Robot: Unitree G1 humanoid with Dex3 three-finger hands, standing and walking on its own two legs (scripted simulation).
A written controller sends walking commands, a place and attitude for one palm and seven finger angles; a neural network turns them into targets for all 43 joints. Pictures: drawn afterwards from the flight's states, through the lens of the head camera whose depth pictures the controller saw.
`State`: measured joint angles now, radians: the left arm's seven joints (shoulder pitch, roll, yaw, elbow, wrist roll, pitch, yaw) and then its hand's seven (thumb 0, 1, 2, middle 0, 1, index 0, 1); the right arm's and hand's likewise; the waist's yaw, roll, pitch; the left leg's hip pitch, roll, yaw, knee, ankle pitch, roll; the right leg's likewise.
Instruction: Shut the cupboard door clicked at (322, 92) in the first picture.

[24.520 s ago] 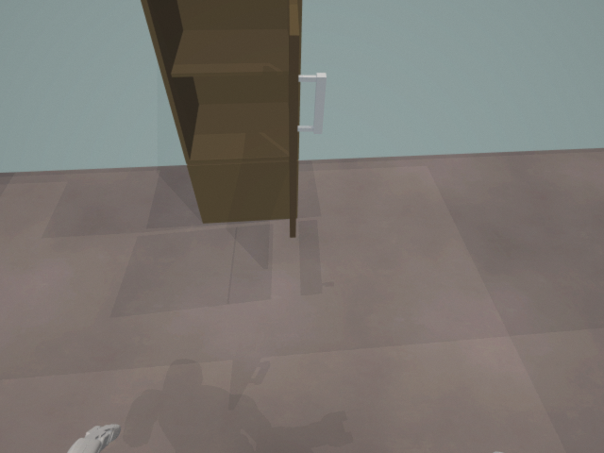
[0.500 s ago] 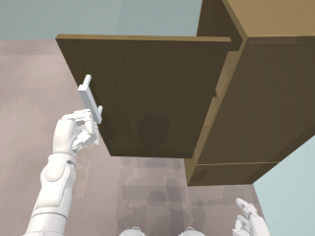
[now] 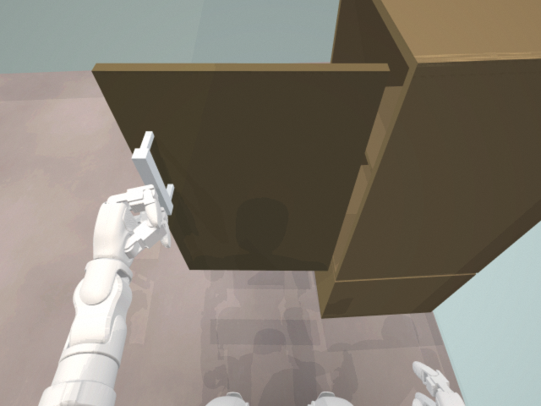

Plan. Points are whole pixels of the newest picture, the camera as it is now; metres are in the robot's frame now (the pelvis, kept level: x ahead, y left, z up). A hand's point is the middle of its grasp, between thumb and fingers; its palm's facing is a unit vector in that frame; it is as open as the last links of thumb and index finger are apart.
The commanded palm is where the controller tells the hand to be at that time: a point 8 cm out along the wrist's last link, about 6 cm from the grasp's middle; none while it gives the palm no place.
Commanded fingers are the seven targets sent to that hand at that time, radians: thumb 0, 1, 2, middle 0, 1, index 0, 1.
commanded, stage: bring the fist close to the handle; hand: left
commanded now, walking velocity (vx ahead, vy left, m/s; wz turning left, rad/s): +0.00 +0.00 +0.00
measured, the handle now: (157, 175) +0.45 +0.21 +0.07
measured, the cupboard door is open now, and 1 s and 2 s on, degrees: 86 73 60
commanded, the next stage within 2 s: push the door shut along its arc in 0.04 s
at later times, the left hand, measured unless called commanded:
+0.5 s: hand (171, 199) +0.40 +0.17 +0.08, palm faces -0.06 -1.00 -0.03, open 3.1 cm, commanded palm +0.38 +0.22 +0.07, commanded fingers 0.00 0.90 0.90 -1.30 -1.50 -1.30 -1.50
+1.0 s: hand (185, 172) +0.45 +0.16 +0.07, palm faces -0.18 -0.98 -0.01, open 3.1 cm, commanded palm +0.45 +0.20 +0.07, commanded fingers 0.00 0.90 0.90 -1.30 -1.50 -1.30 -1.50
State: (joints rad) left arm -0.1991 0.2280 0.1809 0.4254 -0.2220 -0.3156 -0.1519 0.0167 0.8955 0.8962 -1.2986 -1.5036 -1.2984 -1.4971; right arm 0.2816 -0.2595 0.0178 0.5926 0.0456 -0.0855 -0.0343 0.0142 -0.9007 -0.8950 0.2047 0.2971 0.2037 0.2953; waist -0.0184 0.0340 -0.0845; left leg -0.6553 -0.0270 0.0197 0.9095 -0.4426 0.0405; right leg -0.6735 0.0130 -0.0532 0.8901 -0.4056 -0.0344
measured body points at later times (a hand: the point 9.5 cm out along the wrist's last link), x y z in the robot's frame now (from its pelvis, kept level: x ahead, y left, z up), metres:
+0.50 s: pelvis +0.00 +0.00 +0.00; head +0.06 +0.00 +0.44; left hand +0.39 +0.22 +0.08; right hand +0.12 -0.25 -0.11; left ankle +0.00 +0.09 -0.69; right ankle +0.02 -0.10 -0.69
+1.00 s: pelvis -0.01 +0.01 -0.02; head +0.09 +0.02 +0.42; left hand +0.46 +0.21 +0.07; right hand +0.05 -0.26 -0.13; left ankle +0.00 +0.09 -0.69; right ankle +0.02 -0.10 -0.69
